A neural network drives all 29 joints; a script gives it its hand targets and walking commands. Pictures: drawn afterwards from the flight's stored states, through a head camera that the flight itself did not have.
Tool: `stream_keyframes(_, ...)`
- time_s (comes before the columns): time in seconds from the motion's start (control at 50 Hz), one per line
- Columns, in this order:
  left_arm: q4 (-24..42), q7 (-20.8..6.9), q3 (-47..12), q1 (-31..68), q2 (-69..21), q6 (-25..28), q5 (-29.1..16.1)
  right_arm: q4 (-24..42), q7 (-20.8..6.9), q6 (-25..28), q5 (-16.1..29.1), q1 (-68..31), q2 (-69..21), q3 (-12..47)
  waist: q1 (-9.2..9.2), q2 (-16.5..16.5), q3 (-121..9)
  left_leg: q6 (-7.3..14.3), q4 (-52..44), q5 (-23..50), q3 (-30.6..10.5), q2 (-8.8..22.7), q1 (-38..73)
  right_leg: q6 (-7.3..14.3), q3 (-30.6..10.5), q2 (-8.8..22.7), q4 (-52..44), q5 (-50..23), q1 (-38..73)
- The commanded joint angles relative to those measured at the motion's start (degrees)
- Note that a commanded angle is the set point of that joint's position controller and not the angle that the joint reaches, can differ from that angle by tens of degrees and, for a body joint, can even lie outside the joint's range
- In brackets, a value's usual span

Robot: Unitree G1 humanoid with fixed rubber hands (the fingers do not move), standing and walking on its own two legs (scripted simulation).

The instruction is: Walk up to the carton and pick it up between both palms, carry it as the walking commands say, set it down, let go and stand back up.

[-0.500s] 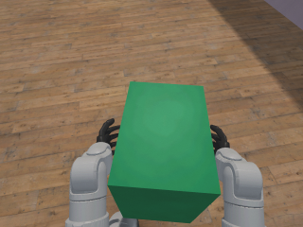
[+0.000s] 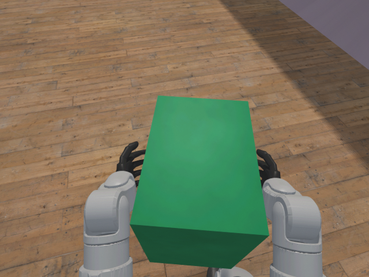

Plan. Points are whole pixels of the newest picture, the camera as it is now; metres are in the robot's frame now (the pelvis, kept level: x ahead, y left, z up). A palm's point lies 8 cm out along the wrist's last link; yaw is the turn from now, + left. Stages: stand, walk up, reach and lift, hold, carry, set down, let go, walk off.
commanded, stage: carry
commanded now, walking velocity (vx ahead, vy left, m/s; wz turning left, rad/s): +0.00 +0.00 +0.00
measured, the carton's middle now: (196, 186) +0.30 +0.00 +0.02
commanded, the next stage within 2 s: none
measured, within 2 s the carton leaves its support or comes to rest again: neither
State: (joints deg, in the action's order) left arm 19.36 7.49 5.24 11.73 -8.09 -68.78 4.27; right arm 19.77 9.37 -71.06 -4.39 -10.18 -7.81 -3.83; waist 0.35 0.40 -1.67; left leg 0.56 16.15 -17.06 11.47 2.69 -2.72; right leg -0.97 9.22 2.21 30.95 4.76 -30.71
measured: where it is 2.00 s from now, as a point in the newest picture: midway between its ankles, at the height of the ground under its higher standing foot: (176, 128)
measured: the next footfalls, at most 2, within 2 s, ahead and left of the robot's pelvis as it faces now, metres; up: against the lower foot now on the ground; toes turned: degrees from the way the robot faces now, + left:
right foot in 0.06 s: +0.20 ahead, -0.09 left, +0.00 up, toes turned -9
left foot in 0.50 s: +0.34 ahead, +0.15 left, +0.00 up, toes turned +14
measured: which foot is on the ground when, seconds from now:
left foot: down 0.00-0.08, up 0.10-0.48, down 0.50-0.92, up 0.94-1.00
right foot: up 0.00-0.04, down 0.06-0.50, up 0.52-0.88, down 0.90-1.00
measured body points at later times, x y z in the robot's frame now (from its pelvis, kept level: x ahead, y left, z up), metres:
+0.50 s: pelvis +0.24 +0.03 +0.00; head +0.24 +0.03 +0.45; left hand +0.52 +0.19 +0.08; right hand +0.53 -0.10 +0.07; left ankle +0.30 +0.14 -0.74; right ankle +0.17 -0.09 -0.75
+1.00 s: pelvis +0.53 +0.02 -0.01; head +0.55 +0.02 +0.44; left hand +0.81 +0.18 +0.05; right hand +0.82 -0.10 +0.04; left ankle +0.38 +0.14 -0.67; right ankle +0.59 -0.05 -0.75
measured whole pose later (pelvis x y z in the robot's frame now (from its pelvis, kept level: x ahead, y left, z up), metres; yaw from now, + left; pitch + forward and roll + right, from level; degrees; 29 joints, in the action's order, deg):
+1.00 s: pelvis +0.53 +0.02 -0.01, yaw +5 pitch +5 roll +1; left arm 12.1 7.2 5.2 14.6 -8.7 -68.0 5.5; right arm 15.9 8.3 -71.4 -5.7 -11.0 -8.0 -6.7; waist 0.0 0.4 -2.6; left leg -0.3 60.0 -25.6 3.9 3.6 -20.2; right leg 4.6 12.5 2.4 28.4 10.2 -23.3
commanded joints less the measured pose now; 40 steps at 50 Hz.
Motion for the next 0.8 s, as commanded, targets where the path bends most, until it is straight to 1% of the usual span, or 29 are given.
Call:
stream_keyframes(0.0, 3.5, -14.8, -40.8, 24.9, -58.2, 0.0, -21.4, 10.5, -19.3, 2.6, 23.5, -32.0, -52.3, 39.1, 0.21, 7.3, -21.2, -0.5, 12.2, 46.1, 1.2, 7.0, 9.3, 0.9, 5.2, -4.0, -10.9, -12.3, 15.1)
stream_keyframes(0.02, 2.8, -15.1, -40.6, 25.5, -58.2, -0.4, -21.3, 9.8, -19.1, 2.3, 23.0, -32.0, -52.1, 39.1, -0.32, 4.8, -22.8, -2.0, 18.1, 39.7, 1.1, 5.4, 3.9, 1.9, 3.7, -2.1, -13.2, -19.4, 23.6)
stream_keyframes(0.04, 1.0, -15.4, -39.5, 24.4, -57.4, -0.8, -20.6, 7.9, -18.8, 1.8, 22.5, -31.3, -52.3, 38.6, -0.98, 0.3, -25.6, -3.1, 26.5, 25.8, -0.3, 4.2, -4.8, 3.1, -4.3, 6.0, -9.6, -36.6, 34.0)
stream_keyframes(0.06, -1.8, -15.3, -38.7, 21.9, -57.2, -0.8, -19.1, 6.6, -18.8, 1.3, 22.9, -31.5, -52.8, 39.1, -2.14, -10.8, -29.0, -3.8, 36.7, 1.7, -2.5, -0.3, -20.1, 9.8, -15.6, 16.1, -3.1, -63.9, 48.8)
stream_keyframes(0.08, -3.2, -15.5, -38.5, 21.1, -57.8, -0.5, -19.0, 6.2, -18.7, 1.4, 24.0, -32.2, -54.3, 40.3, -2.01, -13.7, -31.0, -2.7, 42.6, -13.9, -6.1, -2.9, -29.2, 13.6, -19.6, 19.4, -2.3, -70.3, 56.0)
stream_keyframes(0.1, -5.2, -15.8, -38.4, 20.0, -59.3, -0.3, -19.0, 4.6, -18.8, 1.6, 24.0, -31.7, -55.2, 40.3, -1.74, -11.1, -31.9, -2.0, 42.1, -15.1, -9.1, -1.1, -29.9, 13.7, -18.8, 20.2, -3.9, -63.1, 53.9)
stream_keyframes(0.12, -4.5, -15.9, -38.0, 21.0, -60.3, 0.3, -19.4, 5.3, -19.1, 2.1, 24.5, -33.5, -55.9, 40.9, -1.9, -9.2, -31.1, -1.1, 39.0, -13.9, -9.7, 0.3, -29.5, 12.7, -18.2, 19.3, -6.7, -49.6, 51.6)
stream_keyframes(0.14, -2.4, -15.8, -37.9, 22.8, -61.3, 0.9, -20.1, 6.7, -19.3, 2.7, 25.1, -35.2, -56.6, 41.8, -1.75, -8.1, -28.9, -0.6, 33.7, -12.8, -9.5, 1.1, -28.0, 11.5, -17.0, 18.2, -9.8, -35.1, 46.5)
stream_keyframes(0.16, -0.1, -15.8, -38.3, 24.2, -61.7, 1.3, -20.9, 8.1, -19.2, 3.4, 25.6, -35.9, -57.3, 42.2, -1.79, -8.0, -27.7, -0.3, 30.5, -12.8, -8.3, 0.5, -26.0, 11.0, -15.5, 17.3, -12.7, -22.4, 42.2)
stream_keyframes(0.18, 2.0, -15.8, -38.8, 25.5, -61.2, 1.7, -21.6, 9.3, -19.0, 4.0, 26.2, -36.6, -57.7, 42.6, -1.87, -8.0, -27.2, -0.2, 29.0, -11.4, -7.3, -0.3, -25.2, 11.2, -14.9, 17.0, -15.3, -12.9, 40.0)
stream_keyframes(0.2, 3.4, -15.9, -39.1, 26.2, -60.4, 1.9, -22.1, 10.3, -18.6, 4.5, 26.5, -37.0, -57.6, 42.7, -1.95, -8.0, -26.8, -0.1, 28.0, -9.0, -6.9, -0.3, -25.7, 11.6, -15.0, 17.5, -17.4, -6.4, 39.3)
stream_keyframes(0.22, 4.5, -15.9, -39.4, 26.5, -59.7, 2.1, -22.5, 11.6, -18.3, 4.8, 26.6, -37.4, -57.0, 42.8, -1.98, -7.9, -26.2, -0.2, 26.9, -6.1, -6.7, 0.2, -26.5, 11.8, -14.6, 17.7, -19.0, -2.3, 39.0)
stream_keyframes(0.24, 5.3, -15.9, -39.6, 26.4, -59.1, 2.2, -22.8, 12.4, -18.0, 4.9, 26.6, -37.3, -56.6, 42.8, -1.99, -7.8, -25.8, -0.3, 25.4, -3.1, -6.5, 0.6, -26.8, 11.5, -13.4, 17.4, -19.9, -0.1, 38.9)
stream_keyframes(0.3, 6.6, -16.0, -39.8, 25.3, -57.4, 2.0, -23.0, 12.1, -17.5, 4.8, 25.8, -34.7, -55.7, 42.2, -1.84, -8.3, -23.7, -0.7, 21.2, 3.3, -4.6, 0.5, -26.5, 10.0, -9.4, 15.4, -20.4, 0.5, 38.3)
stream_keyframes(0.4, 5.2, -16.2, -40.1, 24.0, -56.2, 0.9, -22.7, 9.9, -17.6, 3.6, 24.0, -32.5, -54.1, 41.0, -1.95, -8.9, -19.2, -0.9, 11.7, 8.2, -1.2, -0.8, -21.0, 8.2, -4.9, 13.5, -19.1, 2.1, 34.3)
stream_keyframes(0.44, 4.2, -16.1, -40.1, 24.2, -56.2, 0.3, -22.4, 8.8, -17.9, 2.9, 23.5, -32.6, -53.6, 40.6, -1.76, -7.1, -19.0, -0.5, 5.0, 9.7, 0.6, -1.3, -12.9, 6.3, -2.2, 11.7, -15.2, 5.6, 30.6)
stream_keyframes(0.46, 3.9, -16.1, -40.3, 24.6, -56.3, 0.0, -22.1, 7.8, -18.0, 2.6, 23.4, -32.2, -53.5, 40.4, -1.37, -4.6, -20.5, 0.2, 4.0, 8.1, 0.3, -0.5, -5.7, 4.8, -0.7, 9.9, -10.3, 8.3, 27.0)
stream_keyframes(0.48, 3.3, -16.2, -40.4, 25.2, -56.0, -0.4, -21.6, 6.3, -18.2, 2.2, 23.1, -31.4, -53.3, 39.9, -0.3, -1.9, -22.3, 1.8, 4.9, 6.4, -3.8, 3.5, 4.0, 2.5, 1.2, 8.2, -3.0, 11.9, 19.4)
stream_keyframes(0.5, 1.9, -16.4, -40.1, 25.4, -55.8, -1.0, -21.1, 4.4, -18.4, 1.9, 22.6, -29.8, -52.2, 38.7, 0.95, 8.3, -22.5, 5.4, 1.2, 4.6, -17.8, 14.0, 12.2, -1.0, 4.7, 3.9, 10.3, 16.6, 7.0)
stream_keyframes(0.52, 1.4, -16.7, -39.5, 28.3, -55.3, -1.6, -21.5, 2.7, -18.4, 2.3, 21.8, -29.2, -52.3, 38.0, 2.29, 17.4, -20.6, 12.0, -0.9, 10.6, -30.9, 20.4, 19.1, -1.7, 1.7, -0.2, 21.4, 26.4, -6.9)
stream_keyframes(0.54, -0.2, -17.0, -39.3, 28.1, -55.8, -1.7, -21.3, 2.7, -18.4, 2.6, 21.3, -29.9, -53.1, 37.5, 2.0, 12.7, -18.9, 12.7, -1.9, 15.6, -32.2, 22.4, 17.8, -0.5, -4.6, 2.1, 27.9, 27.8, -10.9)
stream_keyframes(0.56, -0.9, -17.4, -39.3, 28.9, -56.8, -1.3, -22.3, 3.0, -18.3, 2.9, 21.6, -31.1, -54.0, 37.3, 1.61, 8.1, -18.6, 11.2, -2.2, 16.0, -28.8, 21.5, 15.9, -0.2, -6.8, 3.3, 29.4, 25.6, -11.0)
stream_keyframes(0.58, -1.4, -17.6, -39.5, 29.8, -58.3, -1.0, -23.4, 4.0, -18.4, 3.2, 22.2, -32.9, -55.0, 37.7, 1.31, 4.7, -18.6, 9.7, -2.9, 14.4, -25.0, 20.1, 14.8, -0.3, -8.0, 4.5, 27.5, 22.2, -10.7)
stream_keyframes(0.6, -1.1, -17.5, -39.8, 30.2, -59.5, -0.7, -24.2, 6.3, -18.4, 3.6, 23.0, -35.2, -55.7, 38.5, 1.19, 3.9, -18.1, 8.8, -3.8, 14.8, -21.5, 18.8, 13.8, -0.6, -7.7, 4.9, 24.0, 19.1, -10.2)
stream_keyframes(0.62, -0.8, -17.2, -39.7, 29.9, -59.8, -0.4, -24.2, 7.7, -18.4, 3.6, 23.6, -36.3, -56.1, 39.1, 1.08, 4.0, -18.4, 8.2, -3.8, 18.2, -18.0, 17.3, 13.0, -0.8, -6.2, 3.8, 22.1, 16.1, -9.0)
stream_keyframes(0.64, -0.2, -16.9, -39.8, 29.9, -59.7, -0.2, -24.0, 8.3, -18.3, 3.6, 24.2, -36.8, -56.1, 39.2, 0.96, 5.1, -19.0, 7.9, -3.7, 20.2, -15.7, 16.4, 12.8, -1.0, -5.1, 3.0, 20.4, 14.1, -8.2)
stream_keyframes(0.7, 2.0, -15.8, -39.9, 28.9, -59.2, 0.2, -23.1, 9.9, -18.5, 3.5, 25.2, -36.9, -55.5, 39.4, 0.8, 6.3, -18.9, 6.7, -3.5, 21.7, -10.0, 13.9, 11.6, -1.0, -2.3, 1.7, 12.9, 9.3, -5.7)
stream_keyframes(0.74, 2.9, -15.4, -40.1, 28.0, -58.8, 0.2, -22.5, 10.1, -18.7, 3.3, 25.0, -35.8, -55.0, 39.3, 0.84, 8.0, -17.9, 5.5, -3.0, 24.6, -7.1, 12.5, 10.4, -0.3, -0.3, 0.4, 6.7, 6.2, -2.4)
stream_keyframes(0.78, 3.4, -15.2, -40.4, 27.2, -58.5, 0.0, -22.0, 10.0, -18.9, 3.0, 24.5, -34.4, -54.2, 39.3, 0.9, 9.5, -17.2, 4.2, -1.6, 27.2, -5.2, 11.7, 10.1, 0.7, 1.1, -0.9, 1.8, 3.5, 1.2)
